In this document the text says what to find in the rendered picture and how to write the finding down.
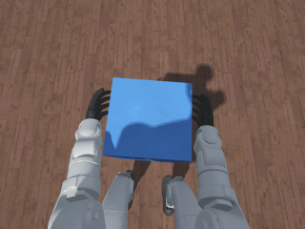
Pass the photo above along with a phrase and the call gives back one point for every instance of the left robot foot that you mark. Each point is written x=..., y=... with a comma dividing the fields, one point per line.
x=132, y=177

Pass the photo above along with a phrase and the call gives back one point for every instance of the robot right hand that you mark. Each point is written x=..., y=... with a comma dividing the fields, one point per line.
x=206, y=117

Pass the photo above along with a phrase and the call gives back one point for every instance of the right robot upper arm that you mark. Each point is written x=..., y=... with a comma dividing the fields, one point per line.
x=212, y=218

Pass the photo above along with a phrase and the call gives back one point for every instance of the left robot upper arm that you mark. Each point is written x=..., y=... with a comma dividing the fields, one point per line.
x=82, y=214

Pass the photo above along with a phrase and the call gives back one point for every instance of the right robot forearm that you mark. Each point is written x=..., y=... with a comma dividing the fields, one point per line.
x=215, y=189

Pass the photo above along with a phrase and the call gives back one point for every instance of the robot left hand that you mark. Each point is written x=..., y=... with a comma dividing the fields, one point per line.
x=95, y=108

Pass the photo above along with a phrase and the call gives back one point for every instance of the left robot thigh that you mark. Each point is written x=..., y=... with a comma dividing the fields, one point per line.
x=115, y=203

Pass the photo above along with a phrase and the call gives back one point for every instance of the carton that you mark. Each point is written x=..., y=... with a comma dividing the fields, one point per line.
x=150, y=120

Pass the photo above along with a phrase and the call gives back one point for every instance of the left robot forearm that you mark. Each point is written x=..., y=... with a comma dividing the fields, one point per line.
x=85, y=163

